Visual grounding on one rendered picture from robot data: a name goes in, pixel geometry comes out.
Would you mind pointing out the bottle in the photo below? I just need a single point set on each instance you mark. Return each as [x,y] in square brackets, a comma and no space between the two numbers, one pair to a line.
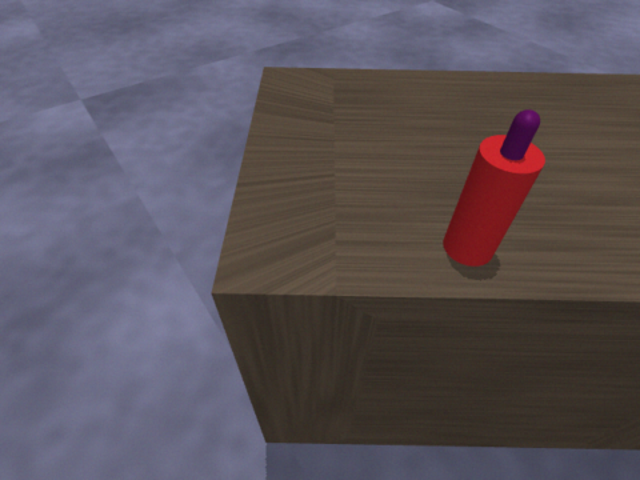
[502,174]

